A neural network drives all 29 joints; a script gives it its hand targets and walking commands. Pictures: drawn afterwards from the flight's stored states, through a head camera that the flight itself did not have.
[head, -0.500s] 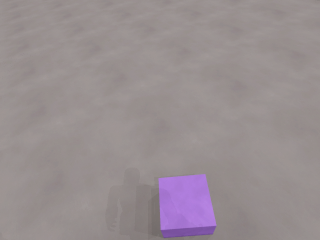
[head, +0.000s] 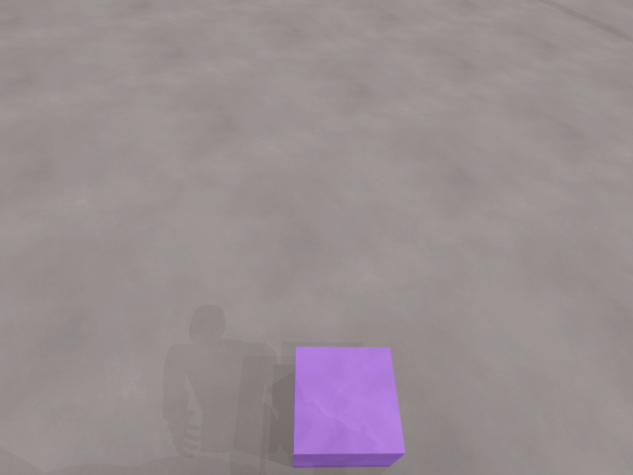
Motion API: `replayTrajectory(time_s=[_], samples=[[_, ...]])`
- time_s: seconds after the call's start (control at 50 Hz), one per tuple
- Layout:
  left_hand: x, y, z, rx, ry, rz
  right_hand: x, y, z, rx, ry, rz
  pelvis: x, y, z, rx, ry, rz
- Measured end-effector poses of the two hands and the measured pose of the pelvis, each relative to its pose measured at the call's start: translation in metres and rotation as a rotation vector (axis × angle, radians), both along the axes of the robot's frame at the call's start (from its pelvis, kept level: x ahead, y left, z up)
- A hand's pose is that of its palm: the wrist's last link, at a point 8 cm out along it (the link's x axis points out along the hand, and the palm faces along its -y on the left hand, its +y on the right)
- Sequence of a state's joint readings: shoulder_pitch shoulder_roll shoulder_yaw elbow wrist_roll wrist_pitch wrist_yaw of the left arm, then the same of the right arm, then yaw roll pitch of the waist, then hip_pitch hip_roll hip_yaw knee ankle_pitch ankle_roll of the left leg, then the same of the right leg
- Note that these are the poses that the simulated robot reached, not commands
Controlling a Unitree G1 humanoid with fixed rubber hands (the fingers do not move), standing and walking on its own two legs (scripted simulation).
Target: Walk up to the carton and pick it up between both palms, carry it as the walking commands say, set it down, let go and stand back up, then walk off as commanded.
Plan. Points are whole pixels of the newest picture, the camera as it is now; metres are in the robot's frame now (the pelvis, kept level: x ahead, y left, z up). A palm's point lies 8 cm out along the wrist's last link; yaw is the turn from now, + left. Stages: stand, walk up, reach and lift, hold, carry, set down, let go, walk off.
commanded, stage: walk up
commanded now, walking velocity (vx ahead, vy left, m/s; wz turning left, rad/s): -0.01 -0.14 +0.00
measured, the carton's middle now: (342, 406) +0.41 -0.08 -0.68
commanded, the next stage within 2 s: stand in 0.46 s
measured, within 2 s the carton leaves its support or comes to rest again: neither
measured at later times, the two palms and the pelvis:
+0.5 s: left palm out of the picture +0.06 +0.20 -0.12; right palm out of the picture +0.05 -0.28 -0.14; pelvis +0.00 -0.05 +0.01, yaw +1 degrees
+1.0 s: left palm out of the picture +0.03 +0.20 -0.13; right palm out of the picture +0.01 -0.26 -0.14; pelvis -0.03 -0.04 +0.01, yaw +1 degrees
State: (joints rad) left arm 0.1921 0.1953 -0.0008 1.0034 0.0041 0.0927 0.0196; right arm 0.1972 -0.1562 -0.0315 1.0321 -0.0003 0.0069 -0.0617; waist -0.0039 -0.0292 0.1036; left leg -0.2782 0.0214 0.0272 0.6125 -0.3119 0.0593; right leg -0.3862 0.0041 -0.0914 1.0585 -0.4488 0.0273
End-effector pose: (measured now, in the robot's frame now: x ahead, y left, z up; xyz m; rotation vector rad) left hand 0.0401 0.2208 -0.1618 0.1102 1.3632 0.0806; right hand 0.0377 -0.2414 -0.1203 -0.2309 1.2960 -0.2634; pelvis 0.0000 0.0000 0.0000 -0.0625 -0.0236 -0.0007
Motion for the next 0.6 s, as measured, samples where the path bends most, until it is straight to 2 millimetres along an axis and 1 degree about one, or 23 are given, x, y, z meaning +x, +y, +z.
replayTrajectory(time_s=[0.08,0.14,0.24,0.3,0.36,0.44,0.48,0.6], samples=[[0.000,0.003,0.002,0.013,0.017,-0.009,-0.002,-0.005,0.003,-0.003,0.004,-0.004,0.002,-0.004,0.002,-0.001,0.007,-0.005],[0.003,-0.001,0.005,0.023,0.014,-0.009,-0.001,-0.010,0.001,0.012,0.000,-0.002,0.004,-0.010,0.002,0.009,0.013,-0.006],[0.010,-0.011,0.012,0.065,-0.021,0.001,0.007,-0.020,-0.012,0.068,-0.008,0.013,0.007,-0.027,-0.001,0.050,0.016,0.005],[0.012,-0.019,0.023,0.102,-0.047,0.007,0.013,-0.026,-0.021,0.106,-0.024,0.022,0.008,-0.037,-0.001,0.055,0.010,0.003],[0.014,-0.022,0.033,0.130,-0.071,0.006,0.017,-0.030,-0.022,0.129,-0.044,0.025,0.006,-0.044,0.002,0.070,0.005,0.005],[0.015,-0.024,0.043,0.150,-0.105,0.017,0.016,-0.035,-0.023,0.148,-0.035,0.037,0.004,-0.047,0.005,0.092,0.004,0.017],[0.016,-0.024,0.045,0.151,-0.122,0.018,0.016,-0.035,-0.023,0.151,-0.038,0.039,0.003,-0.046,0.006,0.093,0.005,0.019],[0.013,-0.021,0.036,0.119,-0.143,0.015,0.009,-0.031,-0.019,0.121,-0.067,0.036,-0.004,-0.038,0.003,0.064,-0.014,0.015]])
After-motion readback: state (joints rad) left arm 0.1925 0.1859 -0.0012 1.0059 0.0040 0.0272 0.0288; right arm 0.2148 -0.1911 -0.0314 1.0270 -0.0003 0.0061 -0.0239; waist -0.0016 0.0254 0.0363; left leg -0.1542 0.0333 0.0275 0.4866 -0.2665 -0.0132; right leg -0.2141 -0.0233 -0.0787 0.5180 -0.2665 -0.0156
